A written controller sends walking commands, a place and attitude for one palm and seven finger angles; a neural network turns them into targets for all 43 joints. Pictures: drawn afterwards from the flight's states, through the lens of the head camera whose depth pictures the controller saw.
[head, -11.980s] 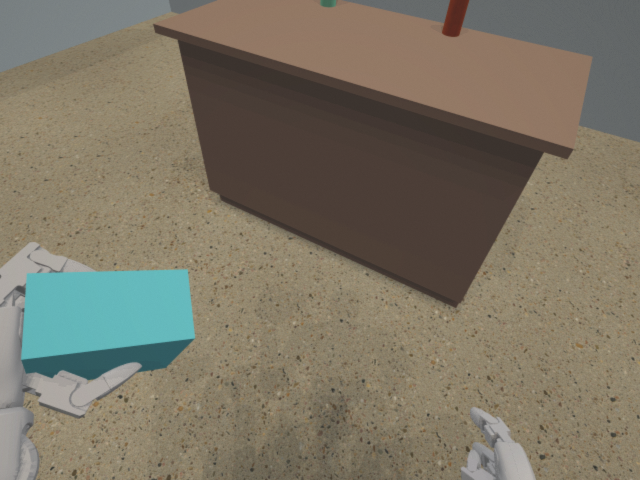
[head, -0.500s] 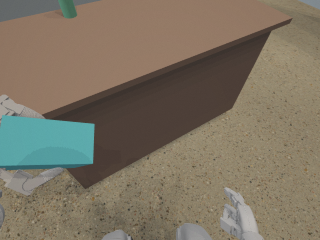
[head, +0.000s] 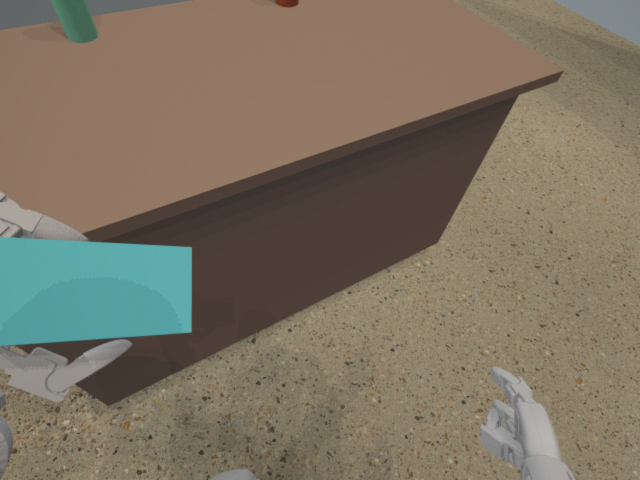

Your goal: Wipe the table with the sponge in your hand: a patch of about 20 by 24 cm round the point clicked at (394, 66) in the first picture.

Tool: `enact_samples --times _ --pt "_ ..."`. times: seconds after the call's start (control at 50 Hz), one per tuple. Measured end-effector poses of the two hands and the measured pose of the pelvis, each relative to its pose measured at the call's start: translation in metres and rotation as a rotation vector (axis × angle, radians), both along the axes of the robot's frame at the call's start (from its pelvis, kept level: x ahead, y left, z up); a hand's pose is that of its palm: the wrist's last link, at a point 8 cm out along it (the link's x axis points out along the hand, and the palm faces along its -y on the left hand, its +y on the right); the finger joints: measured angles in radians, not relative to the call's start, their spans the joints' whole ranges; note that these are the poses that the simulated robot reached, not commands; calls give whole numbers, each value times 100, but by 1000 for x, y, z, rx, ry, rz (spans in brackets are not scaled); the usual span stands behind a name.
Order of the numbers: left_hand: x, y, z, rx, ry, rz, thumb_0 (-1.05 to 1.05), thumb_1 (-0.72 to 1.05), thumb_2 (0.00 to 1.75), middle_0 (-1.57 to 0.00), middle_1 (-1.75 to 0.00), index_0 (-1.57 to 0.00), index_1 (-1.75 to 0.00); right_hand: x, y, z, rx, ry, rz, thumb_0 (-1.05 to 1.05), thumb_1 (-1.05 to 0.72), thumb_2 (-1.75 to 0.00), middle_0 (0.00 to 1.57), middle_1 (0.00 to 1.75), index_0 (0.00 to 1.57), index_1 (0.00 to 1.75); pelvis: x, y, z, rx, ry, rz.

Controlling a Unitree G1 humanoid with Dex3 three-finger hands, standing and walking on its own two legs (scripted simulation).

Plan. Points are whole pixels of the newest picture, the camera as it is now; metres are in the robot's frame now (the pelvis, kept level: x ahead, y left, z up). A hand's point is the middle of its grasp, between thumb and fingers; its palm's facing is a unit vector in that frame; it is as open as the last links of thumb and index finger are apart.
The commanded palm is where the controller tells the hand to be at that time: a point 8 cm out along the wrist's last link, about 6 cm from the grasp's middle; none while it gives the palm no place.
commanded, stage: take the last steps up to it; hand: left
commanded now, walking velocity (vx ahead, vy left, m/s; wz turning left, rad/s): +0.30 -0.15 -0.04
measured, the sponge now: (120, 297) +0.24 +0.19 +0.16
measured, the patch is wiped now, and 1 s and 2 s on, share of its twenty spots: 0.00 0.00 0.00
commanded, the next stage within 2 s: none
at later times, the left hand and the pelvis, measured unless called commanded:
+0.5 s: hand (259, 222) +0.32 +0.09 +0.18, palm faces +0.32 -0.80 -0.50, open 11.0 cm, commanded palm +0.25 +0.15 +0.19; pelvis +0.09 -0.13 +0.01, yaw +0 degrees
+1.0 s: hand (379, 177) +0.39 -0.03 +0.18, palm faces +0.38 -0.78 -0.49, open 11.0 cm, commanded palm +0.33 +0.02 +0.19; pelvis +0.17 -0.26 -0.01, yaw +1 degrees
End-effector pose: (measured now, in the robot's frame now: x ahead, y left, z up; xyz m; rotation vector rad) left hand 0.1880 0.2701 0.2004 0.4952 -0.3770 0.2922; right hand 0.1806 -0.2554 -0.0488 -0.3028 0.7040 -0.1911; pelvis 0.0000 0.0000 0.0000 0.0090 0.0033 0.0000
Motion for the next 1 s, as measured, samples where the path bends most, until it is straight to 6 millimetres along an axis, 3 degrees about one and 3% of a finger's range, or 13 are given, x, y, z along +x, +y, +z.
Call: enact_samples --times 0.12,0.22,0.3,0.38,0.44,0.5,0.6,0.68,0.78,0.9,1.0 --pt "30 -17 9 58 12 -23 -1 -56 101 -62 -138 -63 -137 11 0 0 73 16 1 1 -91 -90 19 30 19 29 21 -24 9 -17 -5 -17" --pt "42 -48 12 63 87 -3 -1 -56 101 -62 -138 -63 -137 11 -7 -13 159 69 16 1 -91 -90 20 30 20 29 41 -51 17 -38 9 -31" --pt "55 -82 5 99 129 23 -1 -56 101 -62 -138 -63 -137 18 -28 -37 215 106 24 1 -90 -90 20 30 20 30 59 -84 7 -29 -1 -20" --pt "71 -114 -8 89 128 47 -1 -56 101 -62 -138 -63 -137 34 -64 -64 209 152 28 1 -90 -90 20 30 20 30 69 -111 -7 -20 -24 -2" --pt "84 -130 -8 54 137 38 -1 -56 101 -62 -138 -63 -137 47 -90 -60 178 173 15 2 -90 -90 20 30 20 30 77 -123 -2 -10 -24 1" --pt "95 -142 1 66 131 19 -1 -56 101 -62 -138 -63 -137 61 -114 -44 140 165 -6 2 -91 -90 20 30 20 29 87 -134 6 1 -12 3" --pt "105 -149 12 87 72 0 -1 -56 101 -62 -138 -63 -137 89 -142 -19 56 114 -8 2 -91 -90 20 30 20 29 109 -148 8 1 0 10" --pt "113 -151 3 61 16 12 -1 -56 101 -62 -138 -63 -137 112 -154 -12 21 41 -25 1 -91 -90 19 30 20 29 126 -157 -2 12 -26 -5" --pt "131 -164 -1 4 30 59 -1 -56 101 -62 -138 -63 -137 133 -151 -6 74 23 33 1 -91 -90 19 30 19 29 141 -180 7 -6 -25 4" --pt "147 -216 9 17 58 53 -1 -56 101 -62 -138 -63 -137 151 -159 -14 186 6 87 1 -90 -90 20 30 20 30 159 -219 11 -23 -15 -2" --pt "165 -260 0 74 80 66 -1 -56 101 -62 -138 -63 -137 165 -194 -47 236 46 86 1 -90 -90 20 30 20 30 173 -259 -6 -15 -32 14"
